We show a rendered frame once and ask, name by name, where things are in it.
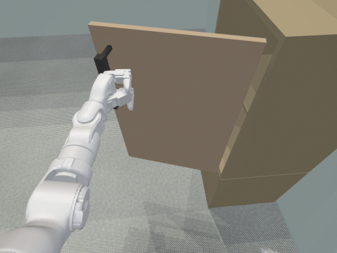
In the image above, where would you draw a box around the robot left hand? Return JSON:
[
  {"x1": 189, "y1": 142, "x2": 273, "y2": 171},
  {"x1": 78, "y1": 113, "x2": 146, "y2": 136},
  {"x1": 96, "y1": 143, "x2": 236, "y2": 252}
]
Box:
[{"x1": 89, "y1": 69, "x2": 134, "y2": 114}]

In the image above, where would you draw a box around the left robot forearm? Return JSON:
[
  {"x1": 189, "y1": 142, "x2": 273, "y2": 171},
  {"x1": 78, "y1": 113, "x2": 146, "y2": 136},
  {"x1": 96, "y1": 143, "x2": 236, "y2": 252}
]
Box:
[{"x1": 25, "y1": 101, "x2": 108, "y2": 222}]

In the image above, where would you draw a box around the handle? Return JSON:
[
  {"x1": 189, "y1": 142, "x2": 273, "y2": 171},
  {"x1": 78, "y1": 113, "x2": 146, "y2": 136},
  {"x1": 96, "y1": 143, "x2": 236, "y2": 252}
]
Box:
[{"x1": 94, "y1": 45, "x2": 119, "y2": 109}]

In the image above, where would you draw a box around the left robot upper arm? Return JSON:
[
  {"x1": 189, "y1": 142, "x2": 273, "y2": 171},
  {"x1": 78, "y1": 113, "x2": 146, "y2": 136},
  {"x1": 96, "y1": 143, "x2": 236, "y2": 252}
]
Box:
[{"x1": 0, "y1": 180, "x2": 90, "y2": 253}]

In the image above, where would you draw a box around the cupboard door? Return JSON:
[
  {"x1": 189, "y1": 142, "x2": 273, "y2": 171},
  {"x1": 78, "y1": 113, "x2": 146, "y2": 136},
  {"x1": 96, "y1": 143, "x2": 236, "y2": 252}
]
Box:
[{"x1": 88, "y1": 21, "x2": 266, "y2": 173}]

